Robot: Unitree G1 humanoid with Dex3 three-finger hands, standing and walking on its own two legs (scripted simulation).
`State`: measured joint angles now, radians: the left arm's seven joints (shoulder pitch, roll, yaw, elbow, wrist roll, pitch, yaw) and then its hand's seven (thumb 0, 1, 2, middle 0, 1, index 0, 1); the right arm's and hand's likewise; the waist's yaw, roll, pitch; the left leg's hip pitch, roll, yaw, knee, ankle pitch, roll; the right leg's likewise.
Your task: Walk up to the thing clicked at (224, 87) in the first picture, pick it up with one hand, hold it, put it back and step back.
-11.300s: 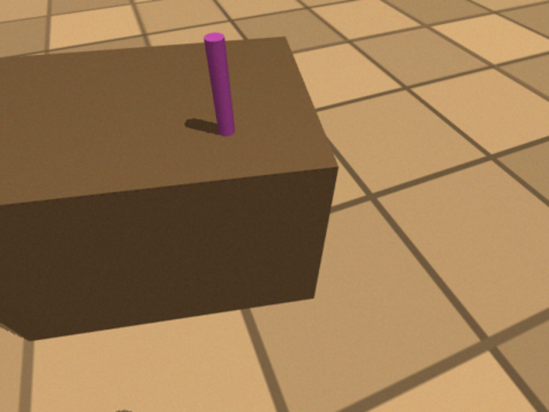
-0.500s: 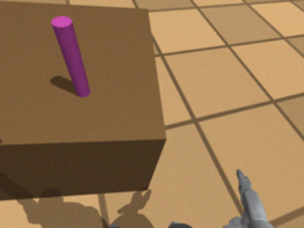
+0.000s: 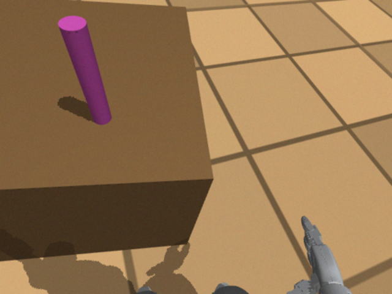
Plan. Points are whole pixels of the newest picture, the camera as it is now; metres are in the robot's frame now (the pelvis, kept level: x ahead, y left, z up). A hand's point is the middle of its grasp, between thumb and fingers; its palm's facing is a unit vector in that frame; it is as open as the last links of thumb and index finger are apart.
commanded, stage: approach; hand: left
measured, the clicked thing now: (90, 80) +0.54 +0.18 +0.09
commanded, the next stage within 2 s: close in in 0.32 s
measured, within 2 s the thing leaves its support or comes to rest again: neither
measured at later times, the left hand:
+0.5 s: hand (65, 116) +0.48 +0.24 +0.04, palm faces +0.02 -1.00 +0.08, open 17.6 cm
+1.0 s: hand (85, 113) +0.49 +0.20 +0.04, palm faces +0.13 -0.99 +0.03, open 17.5 cm
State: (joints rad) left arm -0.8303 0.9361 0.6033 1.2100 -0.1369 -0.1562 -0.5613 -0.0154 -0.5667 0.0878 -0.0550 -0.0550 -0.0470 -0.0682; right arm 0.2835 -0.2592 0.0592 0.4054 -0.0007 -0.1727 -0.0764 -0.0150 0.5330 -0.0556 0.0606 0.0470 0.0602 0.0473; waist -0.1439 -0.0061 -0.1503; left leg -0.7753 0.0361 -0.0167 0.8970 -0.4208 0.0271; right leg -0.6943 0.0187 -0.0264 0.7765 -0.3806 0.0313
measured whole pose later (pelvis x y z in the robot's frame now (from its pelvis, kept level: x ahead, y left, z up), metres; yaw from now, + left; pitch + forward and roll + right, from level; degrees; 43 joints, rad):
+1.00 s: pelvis -0.02 -0.02 -0.04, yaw +0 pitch +21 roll -3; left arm -0.88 0.52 0.43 1.14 -0.09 -0.32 -0.15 -0.01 -0.55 0.03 -0.05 -0.04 -0.06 -0.03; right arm 0.35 -0.25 -0.02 0.07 -0.04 -0.04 0.03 -0.01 0.54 -0.05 0.06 0.05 0.06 0.05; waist -0.19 0.00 -0.14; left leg -1.00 0.04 -0.02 1.09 -0.47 0.01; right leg -0.95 0.02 -0.02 1.03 -0.46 0.01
